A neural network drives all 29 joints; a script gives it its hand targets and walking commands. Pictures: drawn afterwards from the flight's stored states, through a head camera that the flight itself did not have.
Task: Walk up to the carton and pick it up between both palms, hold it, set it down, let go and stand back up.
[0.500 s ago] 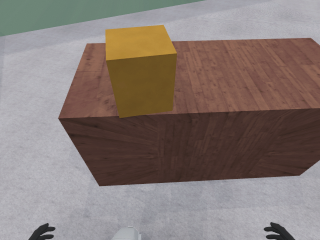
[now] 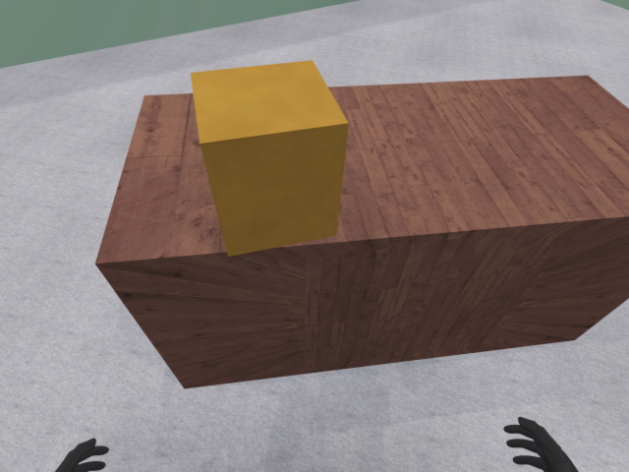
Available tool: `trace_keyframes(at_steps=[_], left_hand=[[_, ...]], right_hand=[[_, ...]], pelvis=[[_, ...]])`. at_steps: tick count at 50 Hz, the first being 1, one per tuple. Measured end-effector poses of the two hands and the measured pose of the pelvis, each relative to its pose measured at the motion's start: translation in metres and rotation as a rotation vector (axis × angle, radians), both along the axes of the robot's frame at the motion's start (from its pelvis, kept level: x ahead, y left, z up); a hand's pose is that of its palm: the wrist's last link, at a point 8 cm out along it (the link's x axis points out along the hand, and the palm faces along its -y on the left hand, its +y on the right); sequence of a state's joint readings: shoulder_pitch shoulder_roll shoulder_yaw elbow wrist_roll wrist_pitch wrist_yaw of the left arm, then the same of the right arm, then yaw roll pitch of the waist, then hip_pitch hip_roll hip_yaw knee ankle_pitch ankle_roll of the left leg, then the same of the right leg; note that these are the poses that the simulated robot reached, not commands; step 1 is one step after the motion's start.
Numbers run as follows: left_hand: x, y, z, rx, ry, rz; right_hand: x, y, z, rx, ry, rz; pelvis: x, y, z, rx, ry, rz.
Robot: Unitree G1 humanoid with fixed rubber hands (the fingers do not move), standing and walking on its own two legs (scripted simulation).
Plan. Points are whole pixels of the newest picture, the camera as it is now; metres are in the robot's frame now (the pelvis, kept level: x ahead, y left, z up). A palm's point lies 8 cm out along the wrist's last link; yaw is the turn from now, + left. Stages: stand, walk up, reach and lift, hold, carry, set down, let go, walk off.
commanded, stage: walk up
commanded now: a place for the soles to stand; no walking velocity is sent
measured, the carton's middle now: (269, 160) +0.61 +0.07 +0.04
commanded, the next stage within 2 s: none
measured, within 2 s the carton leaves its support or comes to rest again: neither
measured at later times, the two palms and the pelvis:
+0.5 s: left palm out of the picture +0.11 +0.29 -0.06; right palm (569, 465) +0.14 -0.32 -0.07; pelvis +0.00 -0.02 +0.00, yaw +0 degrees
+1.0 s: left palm out of the picture +0.14 +0.37 -0.09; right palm (502, 440) +0.17 -0.25 -0.06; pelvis +0.04 +0.06 -0.01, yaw +2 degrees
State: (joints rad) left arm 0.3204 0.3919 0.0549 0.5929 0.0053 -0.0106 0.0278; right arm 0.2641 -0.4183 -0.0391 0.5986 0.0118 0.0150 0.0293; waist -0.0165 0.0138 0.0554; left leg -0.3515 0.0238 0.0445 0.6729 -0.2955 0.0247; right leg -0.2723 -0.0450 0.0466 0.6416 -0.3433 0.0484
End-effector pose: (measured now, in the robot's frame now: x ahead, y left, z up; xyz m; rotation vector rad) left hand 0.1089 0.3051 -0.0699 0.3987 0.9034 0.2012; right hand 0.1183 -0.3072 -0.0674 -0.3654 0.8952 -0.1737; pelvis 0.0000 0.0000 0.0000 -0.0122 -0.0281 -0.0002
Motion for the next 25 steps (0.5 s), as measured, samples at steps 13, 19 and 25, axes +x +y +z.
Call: trace_keyframes(at_steps=[13, 19, 25], left_hand=[[0.008, -0.013, 0.008, 0.015, -0.004, -0.004], [0.006, -0.015, 0.010, 0.017, -0.011, 0.003], [0.005, -0.015, 0.011, 0.017, -0.017, 0.004]], right_hand=[[0.015, -0.012, 0.002, 0.013, -0.028, 0.012], [0.019, -0.014, 0.002, 0.015, -0.034, 0.017], [0.020, -0.015, 0.001, 0.016, -0.035, 0.016]], pelvis=[[0.003, -0.013, 0.003, 0.016, 0.007, 0.003], [0.003, -0.016, 0.003, 0.018, 0.007, 0.005], [0.002, -0.017, 0.004, 0.019, 0.007, 0.006]])
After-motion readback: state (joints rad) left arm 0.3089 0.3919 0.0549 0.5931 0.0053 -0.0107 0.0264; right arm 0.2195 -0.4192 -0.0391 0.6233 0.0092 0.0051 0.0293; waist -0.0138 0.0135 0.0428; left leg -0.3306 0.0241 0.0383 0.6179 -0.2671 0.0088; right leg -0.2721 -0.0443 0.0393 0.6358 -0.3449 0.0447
